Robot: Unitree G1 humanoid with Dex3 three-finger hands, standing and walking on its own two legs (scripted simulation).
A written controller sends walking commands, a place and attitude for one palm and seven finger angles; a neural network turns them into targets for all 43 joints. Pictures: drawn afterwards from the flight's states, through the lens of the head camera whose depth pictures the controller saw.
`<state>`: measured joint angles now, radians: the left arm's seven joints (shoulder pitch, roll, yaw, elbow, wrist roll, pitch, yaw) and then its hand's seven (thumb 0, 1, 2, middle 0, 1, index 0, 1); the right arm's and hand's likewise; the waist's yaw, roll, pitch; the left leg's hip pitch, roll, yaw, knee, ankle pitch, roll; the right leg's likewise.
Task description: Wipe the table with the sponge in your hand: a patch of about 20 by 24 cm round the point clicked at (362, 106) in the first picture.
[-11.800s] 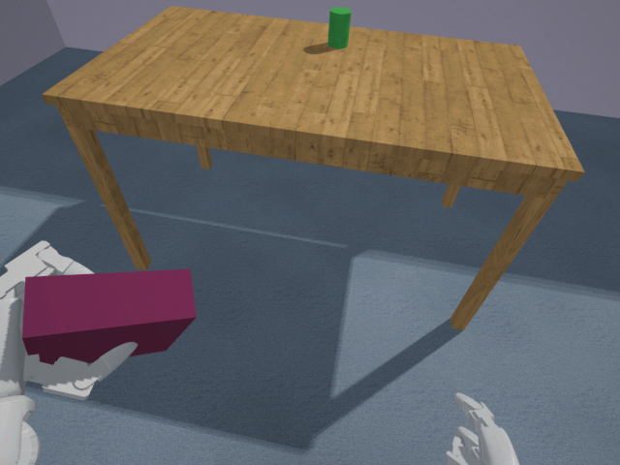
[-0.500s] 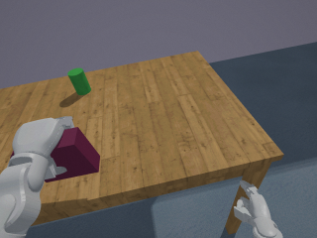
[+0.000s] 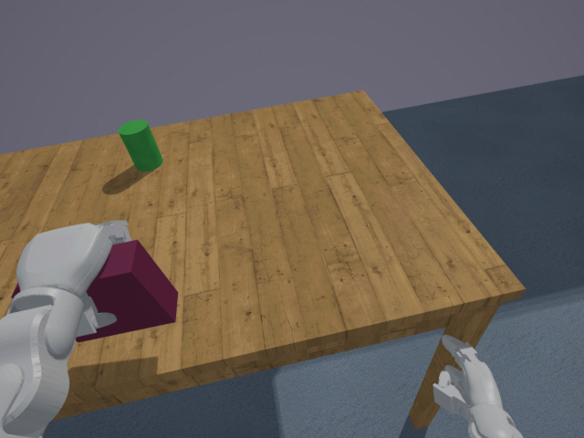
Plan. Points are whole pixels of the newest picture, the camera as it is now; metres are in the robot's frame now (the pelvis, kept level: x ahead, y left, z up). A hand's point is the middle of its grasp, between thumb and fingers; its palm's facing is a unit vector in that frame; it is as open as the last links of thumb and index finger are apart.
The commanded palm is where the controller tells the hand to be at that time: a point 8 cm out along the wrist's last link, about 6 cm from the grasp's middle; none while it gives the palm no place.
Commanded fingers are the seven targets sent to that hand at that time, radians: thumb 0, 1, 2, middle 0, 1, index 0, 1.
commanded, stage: move the sponge above the wiping area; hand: left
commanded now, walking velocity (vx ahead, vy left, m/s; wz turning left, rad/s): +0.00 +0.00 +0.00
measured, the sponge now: (114, 302) +0.23 +0.29 +0.09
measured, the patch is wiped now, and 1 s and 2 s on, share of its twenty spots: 0.00 0.00 0.00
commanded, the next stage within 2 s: none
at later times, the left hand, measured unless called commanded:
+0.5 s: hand (109, 279) +0.24 +0.28 +0.13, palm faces +0.07 -0.06 -1.00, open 9.4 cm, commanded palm +0.20 +0.29 +0.20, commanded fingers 0.00 0.10 1.30 -1.20 -1.60 -1.20 -1.60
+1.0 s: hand (102, 282) +0.24 +0.30 +0.12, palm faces +0.03 -0.04 -1.00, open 9.4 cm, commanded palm +0.21 +0.29 +0.18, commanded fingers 0.00 0.10 1.30 -1.20 -1.60 -1.20 -1.60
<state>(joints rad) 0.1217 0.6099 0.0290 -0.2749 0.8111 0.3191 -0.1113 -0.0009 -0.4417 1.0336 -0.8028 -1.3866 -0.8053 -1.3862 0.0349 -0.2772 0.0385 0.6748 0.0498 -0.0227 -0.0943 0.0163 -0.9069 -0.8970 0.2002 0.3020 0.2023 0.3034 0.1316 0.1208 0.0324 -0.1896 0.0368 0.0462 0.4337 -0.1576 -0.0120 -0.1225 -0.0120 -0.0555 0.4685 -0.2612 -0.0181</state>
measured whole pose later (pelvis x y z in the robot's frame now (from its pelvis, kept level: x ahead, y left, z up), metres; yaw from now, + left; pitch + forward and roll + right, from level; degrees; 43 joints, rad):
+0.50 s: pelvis +0.00 +0.01 +0.00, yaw +0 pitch -5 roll +0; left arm 0.07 0.56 -0.04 -0.21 0.86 0.31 -0.07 0.00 -0.44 1.03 -0.80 -1.39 -0.81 -1.39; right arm 0.02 -0.26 0.03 0.69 0.05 -0.01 -0.09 0.02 -0.91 -0.90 0.20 0.30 0.16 0.28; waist 0.13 0.11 0.03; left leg -0.18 0.03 0.05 0.40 -0.14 0.00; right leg -0.11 -0.02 -0.05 0.44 -0.24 -0.01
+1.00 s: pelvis +0.00 +0.00 +0.00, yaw +0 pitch -5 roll +0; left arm 0.06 0.57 0.01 -0.10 0.86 0.28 -0.06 0.00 -0.44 1.03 -0.80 -1.39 -0.81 -1.39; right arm 0.03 -0.27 0.04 0.70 0.05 -0.02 -0.09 0.02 -0.91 -0.90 0.20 0.30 0.21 0.30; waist 0.12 0.12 0.03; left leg -0.18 0.04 0.03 0.42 -0.15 -0.02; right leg -0.11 0.00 -0.06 0.44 -0.25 -0.02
